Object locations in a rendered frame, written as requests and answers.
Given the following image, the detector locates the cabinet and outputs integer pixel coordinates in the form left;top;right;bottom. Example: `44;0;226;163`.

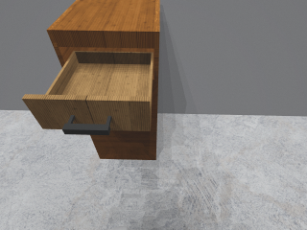
46;0;160;160

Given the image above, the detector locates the handle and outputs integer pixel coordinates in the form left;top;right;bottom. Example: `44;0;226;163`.
62;115;112;135

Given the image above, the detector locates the drawer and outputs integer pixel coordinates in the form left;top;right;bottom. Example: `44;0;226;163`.
22;51;154;131

